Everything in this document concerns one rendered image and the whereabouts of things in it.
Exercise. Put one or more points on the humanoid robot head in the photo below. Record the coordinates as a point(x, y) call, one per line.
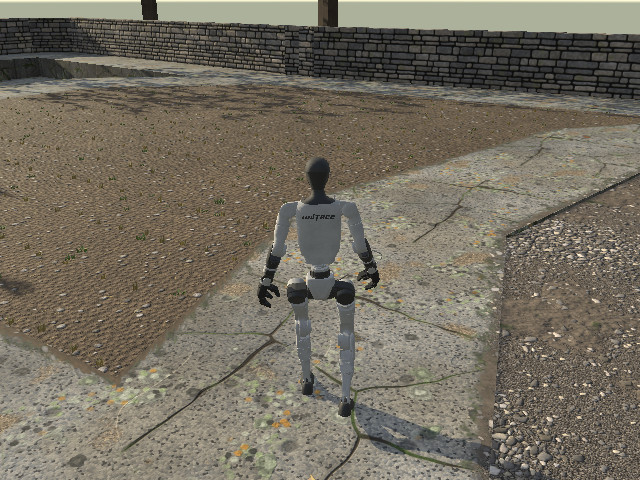
point(317, 172)

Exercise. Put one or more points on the right robot upper arm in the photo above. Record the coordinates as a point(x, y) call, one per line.
point(349, 210)

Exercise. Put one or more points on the left robot upper arm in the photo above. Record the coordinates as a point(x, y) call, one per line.
point(287, 211)

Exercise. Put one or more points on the right robot shin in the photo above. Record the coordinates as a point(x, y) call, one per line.
point(346, 365)

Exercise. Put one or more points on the right robot hand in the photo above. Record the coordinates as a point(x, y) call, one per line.
point(365, 275)

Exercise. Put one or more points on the left robot hand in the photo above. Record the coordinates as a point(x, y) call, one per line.
point(262, 293)

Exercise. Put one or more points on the left robot forearm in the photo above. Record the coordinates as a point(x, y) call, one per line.
point(270, 268)

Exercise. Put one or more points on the right robot forearm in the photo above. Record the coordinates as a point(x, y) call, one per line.
point(368, 259)

